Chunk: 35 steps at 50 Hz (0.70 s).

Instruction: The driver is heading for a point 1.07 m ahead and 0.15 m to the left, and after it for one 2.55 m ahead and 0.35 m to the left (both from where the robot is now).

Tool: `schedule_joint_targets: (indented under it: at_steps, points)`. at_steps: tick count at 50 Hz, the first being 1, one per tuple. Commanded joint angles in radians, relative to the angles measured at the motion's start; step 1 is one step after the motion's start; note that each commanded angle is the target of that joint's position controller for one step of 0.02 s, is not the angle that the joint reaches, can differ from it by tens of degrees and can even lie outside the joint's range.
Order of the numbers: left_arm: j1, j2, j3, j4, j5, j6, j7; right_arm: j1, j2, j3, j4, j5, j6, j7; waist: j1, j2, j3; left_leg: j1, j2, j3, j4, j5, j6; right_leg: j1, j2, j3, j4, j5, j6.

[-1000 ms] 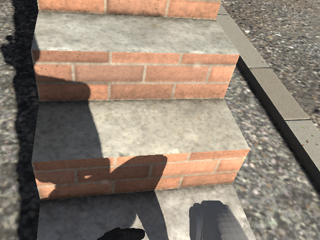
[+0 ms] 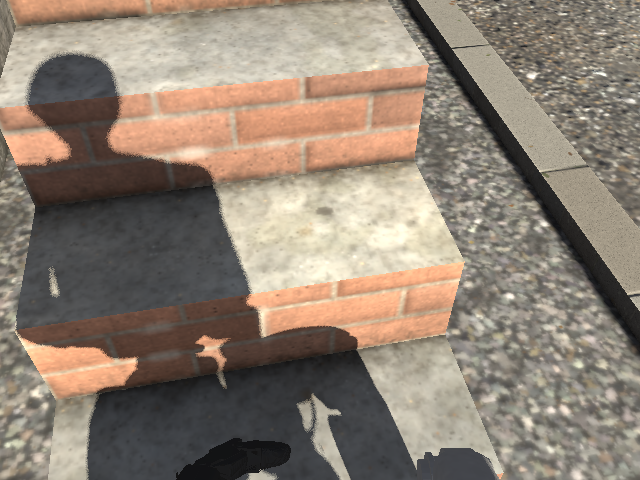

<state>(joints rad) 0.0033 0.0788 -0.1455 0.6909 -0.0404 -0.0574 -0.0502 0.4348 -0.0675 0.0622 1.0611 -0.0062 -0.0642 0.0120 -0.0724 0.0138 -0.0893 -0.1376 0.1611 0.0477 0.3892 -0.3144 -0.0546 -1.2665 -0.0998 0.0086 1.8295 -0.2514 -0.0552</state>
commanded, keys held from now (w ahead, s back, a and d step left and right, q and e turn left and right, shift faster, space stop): w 0.38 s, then no key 0.62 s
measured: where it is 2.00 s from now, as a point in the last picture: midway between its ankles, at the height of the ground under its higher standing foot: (292, 335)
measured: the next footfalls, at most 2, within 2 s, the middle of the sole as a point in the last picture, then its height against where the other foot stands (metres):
right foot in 0.04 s outside the picture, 0.19 m higher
left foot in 0.66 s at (239, 461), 0.19 m higher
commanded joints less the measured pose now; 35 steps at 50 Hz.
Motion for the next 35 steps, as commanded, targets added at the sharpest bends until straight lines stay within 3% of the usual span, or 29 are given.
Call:
schedule_joint_targets:
  at_steps: [1, 2, 3, 4, 5, 6, 7, 8, 9, 10, 11, 12, 13, 14, 16, 17, 19, 21, 23, 25, 27, 28, 29, 30, 31, 32, 33, 34, 35]
  points:
    - [-0.335, 0.010, -0.015, -0.209, -0.009, -0.017, 0.019, 0.108, -0.275, -0.085, -0.007, 0.062, -0.005, -0.026, -0.020, 0.219, 0.016, -0.368, 0.112, -0.103, -0.451, 0.105, 0.254, 0.706, 0.017, -0.208, -0.684, -0.335, -0.004]
    - [-0.028, 0.082, 0.047, -0.077, -0.002, -0.003, 0.030, 0.123, -0.296, -0.082, 0.012, 0.022, -0.013, -0.006, 0.073, 0.232, -0.097, -0.228, 0.124, -0.047, -0.308, 0.675, 0.296, 0.918, 0.131, -0.287, -0.559, -0.272, -0.041]
    - [0.227, 0.191, 0.106, -0.003, -0.005, -0.003, 0.017, 0.095, -0.292, -0.082, 0.026, 0.007, -0.021, 0.005, 0.202, 0.206, -0.207, -0.132, 0.073, 0.047, -0.020, 1.144, 0.261, 1.055, 0.114, -0.118, -0.643, -0.128, -0.104]
    - [0.405, 0.312, 0.157, 0.051, 0.034, 0.001, 0.029, 0.091, -0.202, -0.073, 0.003, 0.031, -0.020, 0.013, 0.261, -0.057, -0.302, -0.379, -0.039, 0.000, 0.377, 0.952, 0.180, 1.217, -0.092, 0.482, -1.030, -0.470, -0.252]
    - [0.582, 0.421, 0.187, 0.123, 0.080, 0.023, 0.045, -0.007, -0.218, -0.091, -0.008, 0.040, -0.011, 0.027, 0.305, -0.270, -0.420, -0.458, -0.185, -0.102, 0.682, 0.313, 0.189, 1.290, -0.227, 1.010, -1.541, -0.877, -0.310]
    - [0.579, 0.406, 0.166, 0.173, 0.103, 0.015, 0.053, -0.153, -0.228, -0.108, -0.056, 0.033, -0.003, 0.047, 0.269, -0.210, -0.344, -0.546, -0.245, -0.210, 1.226, 0.178, 0.166, 1.169, -0.293, 1.178, -1.688, -0.954, -0.234]
    - [0.505, 0.271, 0.127, 0.229, 0.086, 0.007, 0.045, -0.283, -0.116, -0.083, -0.150, 0.005, -0.014, 0.075, 0.198, -0.246, -0.210, -0.672, -0.246, -0.310, 1.508, 0.212, 0.196, 1.051, -0.280, 1.069, -1.647, -0.807, -0.159]
    - [0.401, 0.156, 0.096, 0.264, 0.083, 0.004, 0.035, -0.370, -0.061, -0.058, -0.232, 0.007, -0.031, 0.098, 0.128, -0.271, -0.042, -0.776, -0.222, -0.256, 1.603, 0.213, 0.229, 0.905, -0.233, 0.826, -1.556, -0.716, -0.127]
    - [0.335, 0.046, 0.070, 0.298, 0.087, -0.003, 0.022, -0.391, -0.042, -0.044, -0.270, 0.009, -0.033, 0.115, 0.069, -0.209, 0.036, -0.811, -0.190, -0.212, 1.654, 0.205, 0.258, 0.789, -0.198, 0.620, -1.464, -0.612, -0.114]
    - [0.290, -0.052, 0.047, 0.314, 0.086, -0.006, 0.008, -0.369, -0.047, -0.035, -0.280, 0.012, -0.022, 0.134, 0.021, -0.141, 0.059, -0.794, -0.191, -0.207, 1.690, 0.203, 0.279, 0.726, -0.155, 0.474, -1.413, -0.507, -0.090]
    - [0.279, -0.086, 0.041, 0.324, 0.079, -0.011, 0.013, -0.325, -0.050, -0.027, -0.274, 0.015, -0.012, 0.140, -0.013, -0.095, 0.071, -0.790, -0.193, -0.218, 1.683, 0.189, 0.279, 0.729, -0.144, 0.393, -1.413, -0.435, -0.085]
    - [0.306, -0.087, 0.043, 0.334, 0.089, -0.014, 0.010, -0.268, -0.063, -0.021, -0.260, 0.033, -0.003, 0.127, -0.014, -0.062, 0.081, -0.816, -0.204, -0.208, 1.693, 0.153, 0.275, 0.777, -0.151, 0.328, -1.456, -0.334, -0.087]
    - [0.299, -0.052, 0.048, 0.320, 0.096, -0.020, -0.001, -0.240, -0.068, -0.012, -0.253, 0.035, 0.003, 0.108, -0.026, -0.055, 0.085, -0.846, -0.214, -0.213, 1.668, 0.170, 0.270, 0.816, -0.148, 0.255, -1.459, -0.257, -0.078]
    - [0.306, -0.045, 0.044, 0.319, 0.104, -0.025, -0.006, -0.237, -0.084, -0.007, -0.253, 0.037, 0.002, 0.100, -0.024, -0.053, 0.093, -0.902, -0.229, -0.195, 1.678, 0.165, 0.256, 0.837, -0.147, 0.217, -1.487, -0.249, -0.084]
    - [0.314, 0.007, 0.044, 0.309, 0.118, -0.035, 0.003, -0.252, -0.122, -0.006, -0.241, 0.042, 0.011, 0.083, -0.017, -0.051, 0.126, -0.977, -0.248, -0.152, 1.638, 0.176, 0.213, 0.860, -0.152, 0.144, -1.539, -0.294, -0.088]
    - [0.314, 0.012, 0.035, 0.304, 0.133, -0.036, 0.010, -0.284, -0.113, -0.005, -0.237, 0.038, 0.021, 0.073, -0.008, -0.065, 0.127, -0.982, -0.274, -0.105, 1.779, 0.169, 0.188, 0.845, -0.166, 0.131, -1.556, -0.243, -0.100]
    - [0.344, 0.039, 0.030, 0.298, 0.140, -0.038, 0.020, -0.347, -0.104, 0.000, -0.257, 0.047, 0.029, 0.066, 0.029, -0.095, 0.169, -1.117, -0.287, -0.108, 1.922, 0.174, 0.156, 0.881, -0.193, 0.117, -1.576, -0.238, -0.105]
    - [0.460, 0.077, 0.037, 0.320, 0.125, -0.026, 0.035, -0.366, -0.075, 0.013, -0.260, 0.065, 0.025, 0.045, 0.076, -0.066, 0.197, -1.288, -0.260, -0.130, 1.962, 0.129, 0.138, 1.036, -0.228, 0.137, -1.568, -0.244, -0.101]
    - [0.500, 0.086, 0.042, 0.310, 0.130, -0.020, 0.043, -0.434, -0.077, 0.015, -0.271, 0.075, 0.018, 0.036, 0.119, -0.048, 0.203, -1.334, -0.236, -0.120, 1.906, 0.131, 0.110, 1.093, -0.240, 0.113, -1.574, -0.158, -0.109]
    - [0.484, 0.088, 0.048, 0.287, 0.118, -0.006, 0.047, -0.523, -0.056, 0.024, -0.304, 0.075, 0.025, 0.027, 0.141, -0.103, 0.229, -1.352, -0.192, -0.080, 1.759, 0.124, 0.071, 1.078, -0.235, 0.084, -1.608, -0.146, -0.114]
    - [0.459, 0.115, 0.063, 0.298, 0.102, 0.002, 0.066, -0.520, -0.026, 0.033, -0.322, 0.064, 0.048, 0.018, 0.113, -0.184, 0.193, -1.247, -0.104, -0.064, 1.700, 0.067, 0.053, 1.067, -0.254, 0.056, -1.686, -0.072, -0.117]
    - [0.429, 0.138, 0.073, 0.298, 0.080, 0.008, 0.072, -0.509, -0.026, 0.040, -0.327, 0.048, 0.061, 0.024, 0.090, -0.164, 0.163, -1.099, -0.071, 0.033, 1.520, 0.053, 0.059, 1.059, -0.237, -0.017, -1.768, -0.012, -0.124]
    - [0.429, 0.105, 0.072, 0.304, 0.068, 0.014, 0.068, -0.530, -0.033, 0.043, -0.325, 0.036, 0.070, 0.028, 0.096, -0.149, 0.173, -0.893, -0.042, 0.068, 1.337, 0.072, 0.076, 0.980, -0.215, -0.060, -1.809, 0.067, -0.102]
    - [0.390, 0.107, 0.077, 0.302, 0.053, 0.031, 0.066, -0.479, -0.023, 0.046, -0.299, 0.033, 0.088, 0.025, 0.070, -0.158, 0.142, -0.623, -0.073, 0.119, 1.144, 0.062, 0.102, 0.905, -0.185, -0.142, -1.828, 0.211, -0.082]
    - [0.446, 0.145, 0.092, 0.316, 0.044, 0.032, 0.055, -0.454, -0.042, 0.025, -0.277, 0.026, 0.092, 0.025, 0.085, -0.250, 0.074, -0.429, -0.156, 0.200, 1.092, 0.009, 0.115, 0.930, -0.183, -0.160, -1.809, 0.478, -0.108]
    - [0.493, 0.187, 0.103, 0.337, 0.044, 0.043, 0.048, -0.435, -0.077, 0.001, -0.271, 0.021, 0.089, 0.023, 0.065, -0.287, 0.070, -0.454, -0.226, 0.225, 0.968, -0.124, 0.143, 1.094, -0.159, -0.181, -1.694, 0.802, -0.100]
    - [0.521, 0.207, 0.108, 0.372, 0.050, 0.047, 0.048, -0.389, -0.101, -0.016, -0.260, 0.002, 0.085, 0.028, 0.019, -0.347, 0.072, -0.446, -0.223, 0.184, 0.903, -0.019, 0.176, 1.200, -0.163, -0.203, -1.578, 1.281, -0.082]
    - [0.517, 0.238, 0.115, 0.361, 0.055, 0.040, 0.059, -0.296, -0.158, -0.035, -0.267, -0.004, 0.073, 0.040, -0.021, -0.346, -0.002, -0.350, -0.155, -0.028, 0.791, 0.300, 0.219, 1.246, -0.118, -0.206, -1.403, 1.359, -0.031]
    - [0.554, 0.149, 0.108, 0.361, 0.056, 0.059, 0.065, -0.167, -0.182, -0.046, -0.221, 0.007, 0.083, 0.035, -0.004, -0.160, -0.137, -0.211, -0.085, -0.273, 0.562, 0.143, 0.303, 1.145, -0.036, -0.181, -1.230, 1.120, 0.013]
